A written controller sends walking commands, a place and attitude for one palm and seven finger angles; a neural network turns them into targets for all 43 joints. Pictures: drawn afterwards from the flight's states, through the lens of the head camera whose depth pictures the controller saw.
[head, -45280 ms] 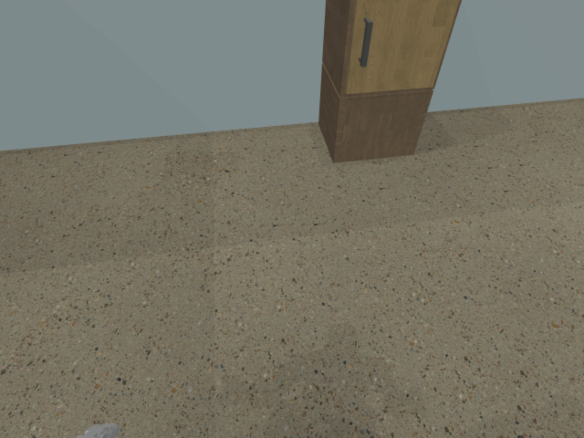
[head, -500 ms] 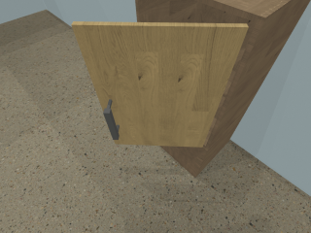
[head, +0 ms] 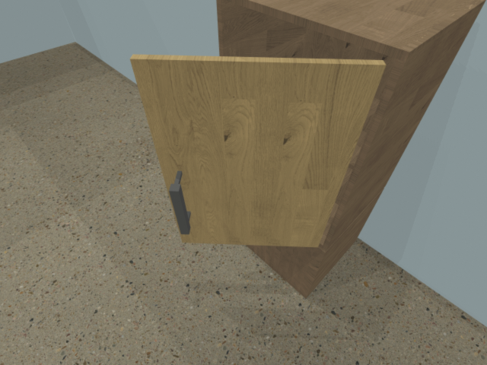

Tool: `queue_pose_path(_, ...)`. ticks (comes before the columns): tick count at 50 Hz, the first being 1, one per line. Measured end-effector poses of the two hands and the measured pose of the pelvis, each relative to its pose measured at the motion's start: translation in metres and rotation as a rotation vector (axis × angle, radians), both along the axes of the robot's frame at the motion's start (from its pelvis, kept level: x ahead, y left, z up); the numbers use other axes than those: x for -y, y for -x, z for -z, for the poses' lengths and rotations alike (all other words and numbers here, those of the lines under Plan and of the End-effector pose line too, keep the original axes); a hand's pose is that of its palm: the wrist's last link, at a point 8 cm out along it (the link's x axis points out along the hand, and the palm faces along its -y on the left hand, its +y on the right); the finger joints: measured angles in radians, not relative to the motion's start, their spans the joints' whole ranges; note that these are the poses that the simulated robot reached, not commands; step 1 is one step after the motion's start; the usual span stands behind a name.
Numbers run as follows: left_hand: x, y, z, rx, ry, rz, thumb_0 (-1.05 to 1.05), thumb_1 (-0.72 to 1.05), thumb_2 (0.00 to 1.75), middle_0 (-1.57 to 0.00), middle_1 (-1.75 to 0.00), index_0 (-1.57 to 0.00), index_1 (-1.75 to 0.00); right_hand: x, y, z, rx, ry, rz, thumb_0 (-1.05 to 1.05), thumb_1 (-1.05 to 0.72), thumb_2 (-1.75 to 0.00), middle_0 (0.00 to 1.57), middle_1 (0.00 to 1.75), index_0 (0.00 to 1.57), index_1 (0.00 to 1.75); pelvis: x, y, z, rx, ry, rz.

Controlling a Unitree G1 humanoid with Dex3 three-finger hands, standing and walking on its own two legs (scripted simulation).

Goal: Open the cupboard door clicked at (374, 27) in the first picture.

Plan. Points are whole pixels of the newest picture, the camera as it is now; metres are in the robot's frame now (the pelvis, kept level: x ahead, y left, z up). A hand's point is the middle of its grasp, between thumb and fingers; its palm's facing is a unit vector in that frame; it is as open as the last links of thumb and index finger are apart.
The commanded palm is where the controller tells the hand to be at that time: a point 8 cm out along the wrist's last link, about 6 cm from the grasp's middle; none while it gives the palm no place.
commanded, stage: come to a stop and stand still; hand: left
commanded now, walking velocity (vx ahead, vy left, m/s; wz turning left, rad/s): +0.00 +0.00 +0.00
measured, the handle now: (182, 204) +0.50 +0.18 -0.10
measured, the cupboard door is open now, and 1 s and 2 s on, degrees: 43 43 43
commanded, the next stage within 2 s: look again from close up in 0.86 s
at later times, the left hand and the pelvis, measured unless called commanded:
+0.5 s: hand out of the picture +0.01 +0.24 -0.16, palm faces +0.02 -0.96 -0.27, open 7.3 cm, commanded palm none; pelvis -0.03 +0.03 +0.01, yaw +0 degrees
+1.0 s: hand out of the picture -0.04 +0.23 -0.17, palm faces +0.00 -0.98 -0.22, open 7.3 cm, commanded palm none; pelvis -0.04 +0.04 +0.01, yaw +0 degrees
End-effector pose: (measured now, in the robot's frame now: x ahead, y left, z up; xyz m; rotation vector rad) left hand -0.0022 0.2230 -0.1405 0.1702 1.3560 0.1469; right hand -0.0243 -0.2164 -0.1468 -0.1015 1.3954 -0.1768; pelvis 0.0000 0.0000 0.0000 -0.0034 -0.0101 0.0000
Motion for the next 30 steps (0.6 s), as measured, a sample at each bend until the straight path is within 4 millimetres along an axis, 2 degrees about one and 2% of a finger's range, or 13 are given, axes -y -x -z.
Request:
queue_pose_path(10, -0.022, -0.015, -0.004, 0.092, -0.014, -0.004, 0.00, 0.91, 0.90, -0.20, -0.30, -0.20, -0.30, 0.006, -0.051, -0.009, 0.164, 0.054, -0.041, 0.01, -0.90, -0.90, 0.20, 0.30, 0.20, 0.30, -0.014, 0.008, -0.001, 0.034, 0.001, 0.010)
queue_pose_path(16, -0.041, -0.020, -0.010, 0.135, -0.035, 0.009, 0.00, 0.91, 0.90, -0.20, -0.30, -0.20, -0.30, 0.013, -0.066, -0.021, 0.225, 0.088, -0.073, 0.01, -0.90, -0.90, 0.20, 0.30, 0.20, 0.30, -0.021, 0.018, -0.004, 0.045, 0.002, 0.011)
queue_pose_path(22, -0.060, -0.014, -0.014, 0.137, -0.056, 0.020, 0.00, 0.91, 0.90, -0.20, -0.30, -0.20, -0.30, 0.016, -0.063, -0.029, 0.229, 0.113, -0.093, 0.01, -0.90, -0.90, 0.20, 0.30, 0.20, 0.30, -0.028, 0.028, -0.007, 0.048, 0.001, 0.010)
queue_pose_path(30, -0.075, 0.005, -0.015, 0.092, -0.068, 0.020, 0.00, 0.91, 0.90, -0.20, -0.30, -0.20, -0.30, 0.014, -0.038, -0.029, 0.165, 0.117, -0.096, 0.01, -0.90, -0.90, 0.20, 0.30, 0.20, 0.30, -0.036, 0.037, -0.009, 0.049, -0.002, 0.006)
